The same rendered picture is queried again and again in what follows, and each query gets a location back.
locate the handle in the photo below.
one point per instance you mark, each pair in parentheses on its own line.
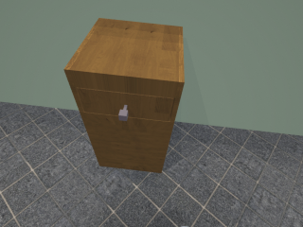
(123,114)

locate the cabinet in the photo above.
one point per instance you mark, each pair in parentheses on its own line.
(135,58)

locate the drawer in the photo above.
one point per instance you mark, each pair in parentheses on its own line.
(139,106)

